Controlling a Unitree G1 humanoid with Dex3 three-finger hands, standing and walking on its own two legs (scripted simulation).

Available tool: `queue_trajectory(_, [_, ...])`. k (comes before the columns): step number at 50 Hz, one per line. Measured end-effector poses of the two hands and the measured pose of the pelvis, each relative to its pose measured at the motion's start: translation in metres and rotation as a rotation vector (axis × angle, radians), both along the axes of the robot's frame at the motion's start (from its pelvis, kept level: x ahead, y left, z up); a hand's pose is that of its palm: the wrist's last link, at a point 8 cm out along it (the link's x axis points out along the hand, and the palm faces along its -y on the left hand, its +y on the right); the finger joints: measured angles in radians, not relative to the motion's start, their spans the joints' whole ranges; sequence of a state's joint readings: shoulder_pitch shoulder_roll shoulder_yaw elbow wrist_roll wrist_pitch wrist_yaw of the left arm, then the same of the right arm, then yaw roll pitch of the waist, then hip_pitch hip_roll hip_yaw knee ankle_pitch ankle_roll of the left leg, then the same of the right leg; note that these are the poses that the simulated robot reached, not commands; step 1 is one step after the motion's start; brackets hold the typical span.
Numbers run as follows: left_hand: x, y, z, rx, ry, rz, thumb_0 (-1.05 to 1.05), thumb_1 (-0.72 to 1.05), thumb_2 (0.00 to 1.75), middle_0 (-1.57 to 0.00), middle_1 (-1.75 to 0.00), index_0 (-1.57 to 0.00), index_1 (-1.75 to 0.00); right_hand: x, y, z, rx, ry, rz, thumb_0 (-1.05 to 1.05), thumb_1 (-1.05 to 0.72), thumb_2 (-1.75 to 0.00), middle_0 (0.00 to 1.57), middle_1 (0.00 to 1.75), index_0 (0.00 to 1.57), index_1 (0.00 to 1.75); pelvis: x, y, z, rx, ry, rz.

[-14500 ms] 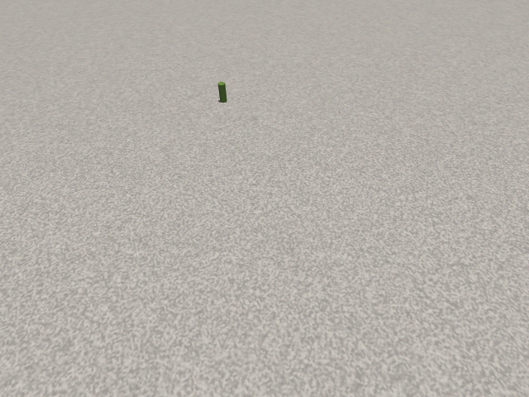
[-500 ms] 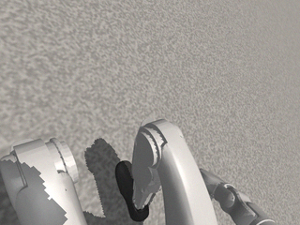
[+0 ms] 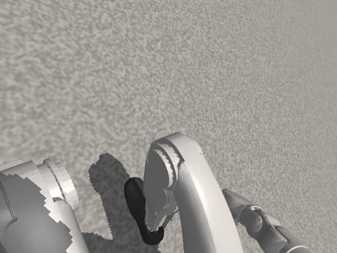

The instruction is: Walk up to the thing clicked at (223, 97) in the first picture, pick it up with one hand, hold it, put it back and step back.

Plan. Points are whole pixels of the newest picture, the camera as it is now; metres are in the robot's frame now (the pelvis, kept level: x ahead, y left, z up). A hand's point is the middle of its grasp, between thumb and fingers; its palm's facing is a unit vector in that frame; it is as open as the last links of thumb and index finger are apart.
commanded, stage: close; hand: left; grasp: from the side
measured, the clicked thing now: out of the picture +0.43 +0.33 -0.21
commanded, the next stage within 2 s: settle in 0.04 s
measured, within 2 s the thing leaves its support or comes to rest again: leaves its support in 0.34 s
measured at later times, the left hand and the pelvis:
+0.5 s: hand out of the picture +0.42 +0.34 -0.15, palm faces +0.45 -0.89 -0.02, open 7.2 cm; pelvis +0.00 +0.00 +0.01, yaw +0 degrees
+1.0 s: hand out of the picture +0.40 +0.36 -0.04, palm faces +0.43 -0.90 -0.06, open 7.2 cm; pelvis +0.01 -0.01 +0.03, yaw +5 degrees
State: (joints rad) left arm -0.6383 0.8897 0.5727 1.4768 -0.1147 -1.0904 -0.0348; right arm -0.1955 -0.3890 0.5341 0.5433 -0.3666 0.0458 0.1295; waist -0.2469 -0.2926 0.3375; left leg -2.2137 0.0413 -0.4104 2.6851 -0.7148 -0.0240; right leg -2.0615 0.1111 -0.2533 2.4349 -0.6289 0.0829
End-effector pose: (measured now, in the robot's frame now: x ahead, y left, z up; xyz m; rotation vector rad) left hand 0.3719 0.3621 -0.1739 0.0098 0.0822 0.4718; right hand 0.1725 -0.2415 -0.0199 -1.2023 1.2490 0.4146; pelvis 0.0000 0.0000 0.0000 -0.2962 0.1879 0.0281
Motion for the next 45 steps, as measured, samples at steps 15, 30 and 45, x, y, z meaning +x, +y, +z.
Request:
queue_trajectory(15, [0.009,0.001,0.004,-0.006,-0.033,0.003,0.0,-0.01,0.99,-0.82,-1.09,-0.87,-1.14,-0.001,0.005,0.005,-0.011,-0.007,-0.004,0.0,-0.89,-0.89,0.2,0.3,0.21,0.3,-0.001,0.002,0.003,-0.01,-0.003,-0.002])
queue_trajectory(30, [-0.001,0.019,0.045,0.023,-0.074,-0.013,0.03,-0.06,1.06,-0.85,-1.11,-0.9,-1.12,0.009,0.003,0.003,0.049,-0.047,-0.067,0.0,-0.9,-0.89,0.2,0.3,0.21,0.3,0.001,-0.002,0.01,0.011,0.046,0.017])
queue_trajectory(45, [-0.011,0.033,0.12,0.058,-0.076,-0.045,0.03,-0.08,1.09,-0.87,-1.1,-0.92,-1.11,0.02,0.006,-0.009,0.198,-0.106,-0.231,0.0,-0.89,-0.89,0.2,0.3,0.21,0.3,0.009,-0.007,0.027,0.048,0.171,0.052])
